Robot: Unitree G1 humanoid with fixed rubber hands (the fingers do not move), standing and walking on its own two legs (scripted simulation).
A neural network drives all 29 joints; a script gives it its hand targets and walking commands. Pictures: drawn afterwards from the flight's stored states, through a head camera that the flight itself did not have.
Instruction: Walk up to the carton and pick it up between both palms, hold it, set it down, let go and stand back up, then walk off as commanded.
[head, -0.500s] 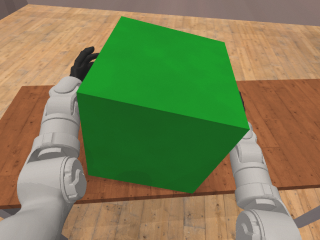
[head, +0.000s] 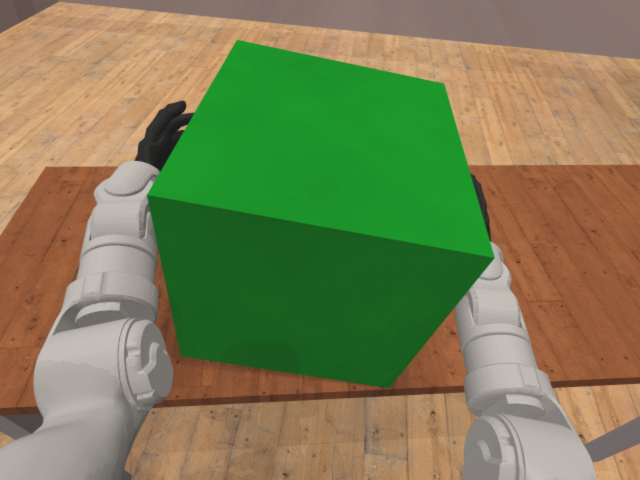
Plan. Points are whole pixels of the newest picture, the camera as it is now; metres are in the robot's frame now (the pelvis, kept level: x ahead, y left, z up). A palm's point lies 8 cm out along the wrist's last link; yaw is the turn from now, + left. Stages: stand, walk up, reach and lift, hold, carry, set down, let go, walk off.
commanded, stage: set down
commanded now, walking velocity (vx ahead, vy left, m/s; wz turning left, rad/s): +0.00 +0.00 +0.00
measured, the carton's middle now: (314, 217) +0.44 +0.00 +0.10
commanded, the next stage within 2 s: none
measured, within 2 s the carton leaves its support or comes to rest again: rests again in 0.82 s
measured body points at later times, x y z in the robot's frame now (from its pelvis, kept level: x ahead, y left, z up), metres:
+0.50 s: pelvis +0.01 +0.00 +0.00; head +0.02 +0.02 +0.45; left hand +0.47 +0.19 +0.17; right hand +0.40 -0.19 +0.12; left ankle -0.01 +0.09 -0.75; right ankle +0.00 -0.15 -0.75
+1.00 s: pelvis +0.01 -0.01 +0.00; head +0.05 +0.01 +0.44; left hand +0.48 +0.18 +0.13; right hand +0.40 -0.21 +0.09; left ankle -0.01 +0.09 -0.75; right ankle +0.00 -0.15 -0.75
